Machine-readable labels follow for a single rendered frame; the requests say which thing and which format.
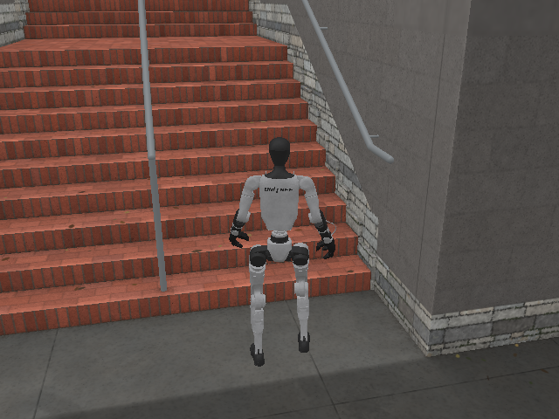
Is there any left robot hand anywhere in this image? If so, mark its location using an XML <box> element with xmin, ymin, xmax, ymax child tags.
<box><xmin>229</xmin><ymin>232</ymin><xmax>249</xmax><ymax>248</ymax></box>

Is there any robot right forearm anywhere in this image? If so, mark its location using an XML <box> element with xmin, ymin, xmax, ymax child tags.
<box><xmin>314</xmin><ymin>210</ymin><xmax>333</xmax><ymax>244</ymax></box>

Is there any robot left upper arm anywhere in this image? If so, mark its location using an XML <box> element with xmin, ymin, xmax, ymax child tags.
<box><xmin>236</xmin><ymin>175</ymin><xmax>261</xmax><ymax>223</ymax></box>

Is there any robot right shin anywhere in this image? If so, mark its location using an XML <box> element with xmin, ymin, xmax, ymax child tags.
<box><xmin>297</xmin><ymin>282</ymin><xmax>309</xmax><ymax>341</ymax></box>

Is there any robot left shin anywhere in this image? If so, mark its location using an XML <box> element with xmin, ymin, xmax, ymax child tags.
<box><xmin>250</xmin><ymin>295</ymin><xmax>264</xmax><ymax>354</ymax></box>

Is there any right robot hand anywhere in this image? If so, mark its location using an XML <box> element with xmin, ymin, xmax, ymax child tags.
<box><xmin>316</xmin><ymin>239</ymin><xmax>335</xmax><ymax>259</ymax></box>

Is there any robot right upper arm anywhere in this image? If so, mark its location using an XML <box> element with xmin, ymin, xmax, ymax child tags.
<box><xmin>297</xmin><ymin>175</ymin><xmax>322</xmax><ymax>223</ymax></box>

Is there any robot shin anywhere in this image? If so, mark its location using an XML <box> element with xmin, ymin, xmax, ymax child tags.
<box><xmin>297</xmin><ymin>282</ymin><xmax>309</xmax><ymax>341</ymax></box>
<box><xmin>250</xmin><ymin>295</ymin><xmax>264</xmax><ymax>354</ymax></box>

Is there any robot left forearm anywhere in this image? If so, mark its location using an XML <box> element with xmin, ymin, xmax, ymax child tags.
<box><xmin>231</xmin><ymin>209</ymin><xmax>245</xmax><ymax>236</ymax></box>

